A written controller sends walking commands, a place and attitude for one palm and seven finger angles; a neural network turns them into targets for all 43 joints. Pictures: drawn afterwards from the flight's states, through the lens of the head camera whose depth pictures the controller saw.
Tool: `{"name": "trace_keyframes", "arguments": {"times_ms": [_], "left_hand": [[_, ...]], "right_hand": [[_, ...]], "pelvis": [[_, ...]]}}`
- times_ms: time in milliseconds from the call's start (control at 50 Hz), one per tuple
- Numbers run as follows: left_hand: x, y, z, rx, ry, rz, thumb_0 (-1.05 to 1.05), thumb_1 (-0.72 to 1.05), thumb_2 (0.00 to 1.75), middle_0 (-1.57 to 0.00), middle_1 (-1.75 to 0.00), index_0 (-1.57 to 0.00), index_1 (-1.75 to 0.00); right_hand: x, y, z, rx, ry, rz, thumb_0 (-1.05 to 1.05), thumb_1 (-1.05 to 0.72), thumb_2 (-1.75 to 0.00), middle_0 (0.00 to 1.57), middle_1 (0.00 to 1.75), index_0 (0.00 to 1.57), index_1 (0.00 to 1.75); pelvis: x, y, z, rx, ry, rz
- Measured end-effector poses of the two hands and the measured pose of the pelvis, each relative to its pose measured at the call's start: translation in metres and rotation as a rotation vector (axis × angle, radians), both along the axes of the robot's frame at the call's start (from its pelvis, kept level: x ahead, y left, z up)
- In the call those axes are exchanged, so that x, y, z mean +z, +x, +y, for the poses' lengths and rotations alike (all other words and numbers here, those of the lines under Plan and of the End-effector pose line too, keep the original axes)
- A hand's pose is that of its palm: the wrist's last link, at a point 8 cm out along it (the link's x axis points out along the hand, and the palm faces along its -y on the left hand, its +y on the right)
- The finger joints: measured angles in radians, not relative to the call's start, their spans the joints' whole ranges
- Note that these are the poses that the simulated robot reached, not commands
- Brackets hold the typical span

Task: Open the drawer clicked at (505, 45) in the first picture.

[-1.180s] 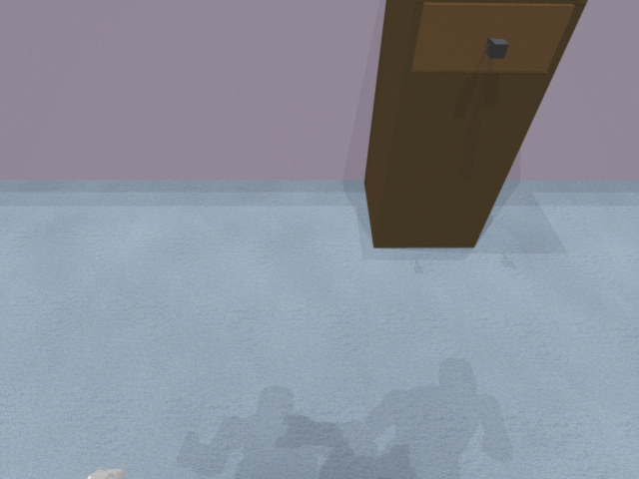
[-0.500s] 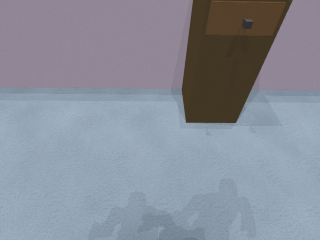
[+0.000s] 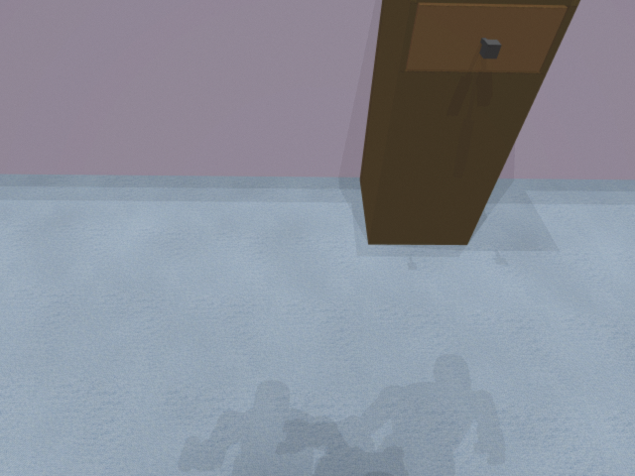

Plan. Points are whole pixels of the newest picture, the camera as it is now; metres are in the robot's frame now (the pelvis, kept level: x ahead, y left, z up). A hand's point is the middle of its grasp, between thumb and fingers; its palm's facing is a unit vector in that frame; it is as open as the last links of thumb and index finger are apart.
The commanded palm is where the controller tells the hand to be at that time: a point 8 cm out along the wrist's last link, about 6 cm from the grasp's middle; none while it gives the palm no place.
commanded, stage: look at it before walking up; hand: left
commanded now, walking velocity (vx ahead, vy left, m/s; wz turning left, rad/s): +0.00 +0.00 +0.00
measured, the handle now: (487, 46) +1.14 -0.39 +0.08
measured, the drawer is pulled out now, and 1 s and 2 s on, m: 0.00 0.00 0.00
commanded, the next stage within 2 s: walk to a spot facing it in 0.26 s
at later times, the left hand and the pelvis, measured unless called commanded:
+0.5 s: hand out of the picture +0.08 +0.24 -0.16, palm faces -0.03 -0.94 -0.34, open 7.4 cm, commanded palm none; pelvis +0.01 +0.00 +0.00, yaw -2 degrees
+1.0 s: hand out of the picture +0.06 +0.17 -0.17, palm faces -0.20 -0.95 -0.24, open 7.4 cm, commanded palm none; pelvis -0.02 -0.01 -0.01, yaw -16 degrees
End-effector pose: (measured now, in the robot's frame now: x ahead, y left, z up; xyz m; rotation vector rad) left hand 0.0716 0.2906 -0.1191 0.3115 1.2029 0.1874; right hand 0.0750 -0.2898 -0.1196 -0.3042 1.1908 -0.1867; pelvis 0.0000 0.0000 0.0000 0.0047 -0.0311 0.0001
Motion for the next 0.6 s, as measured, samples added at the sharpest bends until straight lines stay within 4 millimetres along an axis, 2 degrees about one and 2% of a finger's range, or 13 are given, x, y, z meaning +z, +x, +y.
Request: {"name": "trace_keyframes", "arguments": {"times_ms": [440, 520, 600], "left_hand": [[0.000, -0.001, 0.002, 0.011, 0.007, 0.025, 0.01, 0.91, 0.90, -0.20, -0.30, -0.20, -0.30], [-0.006, -0.002, -0.005, 0.001, 0.003, 0.050, 0.01, 0.91, 0.90, -0.20, -0.30, -0.20, -0.30], [-0.015, -0.003, -0.020, -0.031, -0.023, 0.077, 0.01, 0.91, 0.90, -0.20, -0.30, -0.20, -0.30]], "right_hand": [[0.001, 0.009, -0.003, 0.004, -0.007, 0.005, 0.01, -0.91, -0.90, 0.20, 0.30, 0.20, 0.30], [-0.004, 0.005, 0.003, -0.033, 0.002, -0.013, 0.01, -0.91, -0.90, 0.20, 0.30, 0.20, 0.30], [-0.014, -0.008, 0.012, -0.084, 0.036, -0.027, 0.01, -0.91, -0.90, 0.20, 0.30, 0.20, 0.30]], "pelvis": [[0.001, 0.006, -0.001, -0.008, 0.000, 0.004], [-0.003, 0.004, -0.002, -0.046, 0.003, 0.011], [-0.009, 0.000, -0.004, -0.088, 0.014, 0.015]]}}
